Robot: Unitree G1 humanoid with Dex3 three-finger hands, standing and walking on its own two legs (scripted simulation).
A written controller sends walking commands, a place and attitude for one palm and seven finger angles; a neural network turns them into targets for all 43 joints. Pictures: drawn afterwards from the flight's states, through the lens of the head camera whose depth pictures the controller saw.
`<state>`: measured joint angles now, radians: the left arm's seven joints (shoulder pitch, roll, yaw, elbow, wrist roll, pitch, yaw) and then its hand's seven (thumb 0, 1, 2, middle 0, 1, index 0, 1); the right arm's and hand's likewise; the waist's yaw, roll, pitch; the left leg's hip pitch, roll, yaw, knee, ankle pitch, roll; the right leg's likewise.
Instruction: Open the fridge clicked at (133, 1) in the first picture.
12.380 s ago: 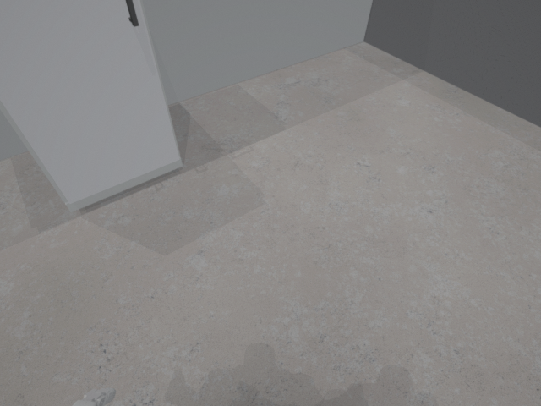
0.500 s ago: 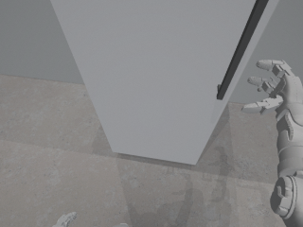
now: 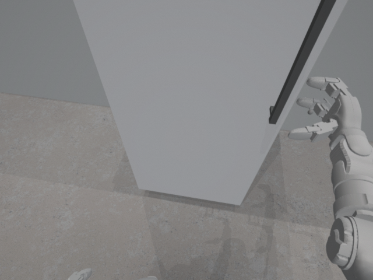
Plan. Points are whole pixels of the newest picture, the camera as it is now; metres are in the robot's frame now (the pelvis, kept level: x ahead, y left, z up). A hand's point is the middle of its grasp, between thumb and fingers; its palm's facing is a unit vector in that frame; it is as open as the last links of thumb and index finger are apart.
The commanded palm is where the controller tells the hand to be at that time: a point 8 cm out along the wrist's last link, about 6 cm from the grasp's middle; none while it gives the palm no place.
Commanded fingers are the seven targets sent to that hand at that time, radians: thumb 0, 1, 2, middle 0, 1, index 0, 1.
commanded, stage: feel for the door with the fingertips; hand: right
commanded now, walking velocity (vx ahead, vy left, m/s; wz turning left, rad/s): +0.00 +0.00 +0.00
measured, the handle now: (295, 64) +0.54 -0.17 +0.19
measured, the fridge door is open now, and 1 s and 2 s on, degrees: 0 0 0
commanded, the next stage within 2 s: slide the fingers in behind the handle in 0.82 s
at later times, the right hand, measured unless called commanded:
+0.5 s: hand (300, 101) +0.48 -0.18 +0.14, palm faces +0.05 +1.00 -0.03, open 14.0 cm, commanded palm +0.46 -0.23 +0.13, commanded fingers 0.00 0.50 -0.30 0.30 1.20 0.30 1.20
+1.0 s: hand (298, 99) +0.50 -0.19 +0.13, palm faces +0.05 +1.00 -0.01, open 13.6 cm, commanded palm +0.47 -0.23 +0.13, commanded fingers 0.00 0.50 -0.30 0.30 1.20 0.30 1.20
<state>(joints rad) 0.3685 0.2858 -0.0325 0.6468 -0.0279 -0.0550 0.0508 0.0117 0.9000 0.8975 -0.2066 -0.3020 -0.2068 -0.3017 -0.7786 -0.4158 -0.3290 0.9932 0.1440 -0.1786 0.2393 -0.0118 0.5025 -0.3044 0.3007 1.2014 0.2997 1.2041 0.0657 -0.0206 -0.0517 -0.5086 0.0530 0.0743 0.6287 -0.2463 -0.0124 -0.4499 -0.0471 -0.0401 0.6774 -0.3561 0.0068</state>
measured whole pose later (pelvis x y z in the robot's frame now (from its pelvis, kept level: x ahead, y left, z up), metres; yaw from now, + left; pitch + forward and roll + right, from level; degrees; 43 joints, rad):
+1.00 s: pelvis +0.01 -0.01 +0.00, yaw +1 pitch +11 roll +1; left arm 0.40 0.27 -0.03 0.65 0.00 -0.04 0.02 0.01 0.90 0.90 -0.21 -0.30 -0.21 -0.30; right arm -0.91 -0.43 -0.36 1.12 0.08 -0.23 0.17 -0.01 0.50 -0.30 0.35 1.23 0.35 1.25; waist 0.10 -0.02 -0.07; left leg -0.59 0.05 0.06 0.65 -0.25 -0.02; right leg -0.53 -0.05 -0.05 0.71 -0.38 0.00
